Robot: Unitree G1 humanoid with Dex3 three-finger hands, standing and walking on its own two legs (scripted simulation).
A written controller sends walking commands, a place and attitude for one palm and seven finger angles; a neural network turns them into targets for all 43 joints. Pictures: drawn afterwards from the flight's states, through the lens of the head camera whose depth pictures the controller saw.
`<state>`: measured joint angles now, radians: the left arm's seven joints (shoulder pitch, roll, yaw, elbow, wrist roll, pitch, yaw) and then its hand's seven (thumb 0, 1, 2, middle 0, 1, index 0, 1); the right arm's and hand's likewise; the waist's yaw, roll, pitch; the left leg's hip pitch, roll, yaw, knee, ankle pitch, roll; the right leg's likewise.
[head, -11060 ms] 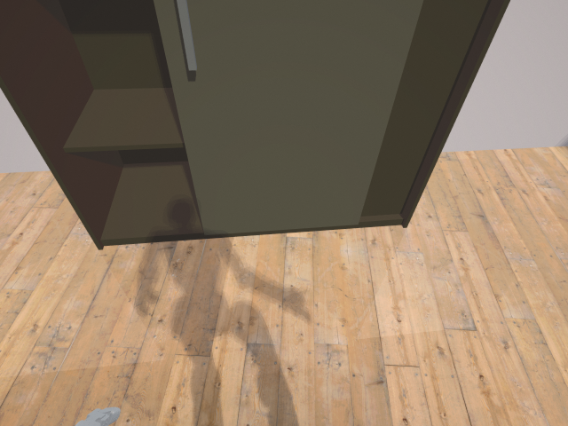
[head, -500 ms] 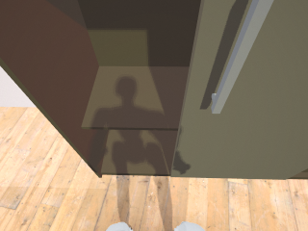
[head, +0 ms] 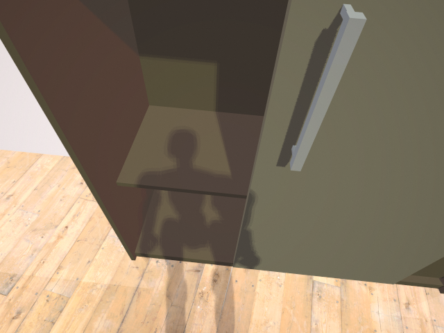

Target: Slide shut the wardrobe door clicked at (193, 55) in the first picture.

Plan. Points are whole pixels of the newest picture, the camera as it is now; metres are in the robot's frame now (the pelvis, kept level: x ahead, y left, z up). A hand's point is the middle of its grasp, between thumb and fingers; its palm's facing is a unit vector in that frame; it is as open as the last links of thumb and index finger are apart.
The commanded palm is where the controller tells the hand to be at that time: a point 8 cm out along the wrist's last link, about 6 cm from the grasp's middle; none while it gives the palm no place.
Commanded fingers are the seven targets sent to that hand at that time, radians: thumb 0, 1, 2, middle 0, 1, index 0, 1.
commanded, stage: come to a stop and stand still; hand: right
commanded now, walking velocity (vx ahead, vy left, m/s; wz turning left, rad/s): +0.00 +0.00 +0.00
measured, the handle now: (316, 103) +0.45 -0.12 +0.20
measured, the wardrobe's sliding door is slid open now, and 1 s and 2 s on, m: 0.44 0.44 0.44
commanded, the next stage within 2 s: look again from close up in 0.80 s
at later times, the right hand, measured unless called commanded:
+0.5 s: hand out of the picture -0.02 -0.14 -0.18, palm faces +0.04 +0.98 -0.19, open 7.3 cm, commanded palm none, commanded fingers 0.00 -0.90 -0.90 0.20 0.30 0.20 0.30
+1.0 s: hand out of the picture -0.01 -0.14 -0.18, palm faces +0.02 +0.99 -0.16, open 7.3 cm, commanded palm none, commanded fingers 0.00 -0.90 -0.90 0.20 0.30 0.20 0.30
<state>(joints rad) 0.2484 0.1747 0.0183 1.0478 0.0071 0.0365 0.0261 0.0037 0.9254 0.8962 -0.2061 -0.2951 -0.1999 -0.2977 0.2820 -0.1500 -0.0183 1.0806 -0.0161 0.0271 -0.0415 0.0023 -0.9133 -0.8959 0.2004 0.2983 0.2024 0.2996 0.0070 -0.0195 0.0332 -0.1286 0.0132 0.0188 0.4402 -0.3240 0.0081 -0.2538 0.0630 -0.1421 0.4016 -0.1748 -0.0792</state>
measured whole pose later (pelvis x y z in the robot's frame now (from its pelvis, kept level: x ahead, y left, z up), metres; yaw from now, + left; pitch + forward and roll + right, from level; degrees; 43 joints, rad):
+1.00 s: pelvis +0.01 +0.02 +0.00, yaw +0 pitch +0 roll +0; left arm 0.26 0.16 -0.03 1.12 0.01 -0.02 0.02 0.01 0.92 0.90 -0.20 -0.29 -0.20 -0.30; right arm 0.34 -0.14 0.03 1.10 -0.01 -0.02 -0.05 0.00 -0.91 -0.90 0.20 0.30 0.20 0.30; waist -0.01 0.03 0.02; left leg -0.08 -0.02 0.03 0.43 -0.35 0.03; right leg -0.24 0.03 -0.12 0.45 -0.22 -0.07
